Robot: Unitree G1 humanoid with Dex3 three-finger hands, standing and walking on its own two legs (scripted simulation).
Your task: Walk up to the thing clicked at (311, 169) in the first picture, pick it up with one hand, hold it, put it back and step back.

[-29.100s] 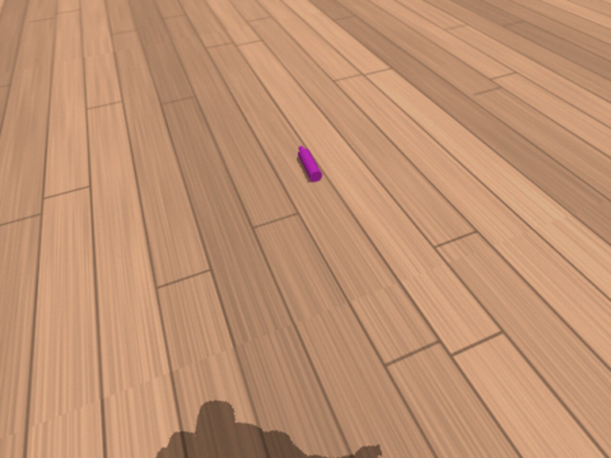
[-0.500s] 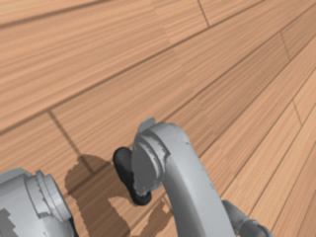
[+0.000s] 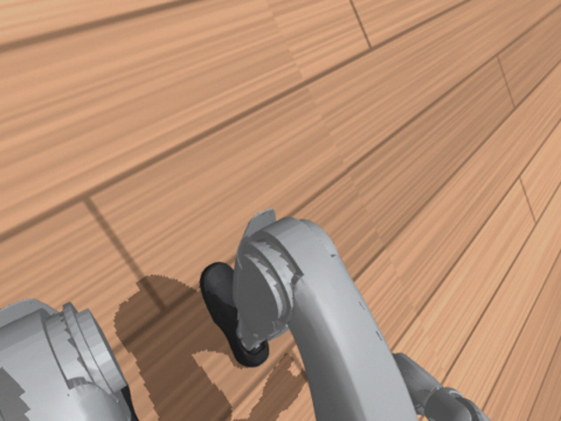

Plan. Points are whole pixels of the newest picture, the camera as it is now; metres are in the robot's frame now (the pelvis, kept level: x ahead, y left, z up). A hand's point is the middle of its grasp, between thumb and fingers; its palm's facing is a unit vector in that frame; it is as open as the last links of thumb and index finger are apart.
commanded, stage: close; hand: left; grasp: from above
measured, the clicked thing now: out of the picture +0.45 +0.44 -0.28
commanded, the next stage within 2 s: settle in 0.30 s
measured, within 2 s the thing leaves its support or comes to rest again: leaves its support in 0.68 s
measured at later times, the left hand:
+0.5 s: hand out of the picture +0.44 +0.40 -0.26, palm faces -0.44 -0.19 -0.88, open 9.4 cm
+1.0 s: hand out of the picture +0.45 +0.42 -0.19, palm faces -0.43 -0.16 -0.89, open 9.4 cm
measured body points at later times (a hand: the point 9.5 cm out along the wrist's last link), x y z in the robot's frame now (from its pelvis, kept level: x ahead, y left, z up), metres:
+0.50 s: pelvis +0.00 +0.00 +0.00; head +0.29 +0.16 +0.30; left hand +0.46 +0.40 -0.21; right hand +0.07 -0.25 -0.04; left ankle +0.06 +0.11 -0.28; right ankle +0.13 -0.11 -0.28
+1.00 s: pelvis +0.00 +0.00 +0.01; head +0.28 +0.15 +0.34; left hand +0.47 +0.42 -0.14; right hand +0.09 -0.27 -0.04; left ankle +0.06 +0.11 -0.28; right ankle +0.13 -0.11 -0.28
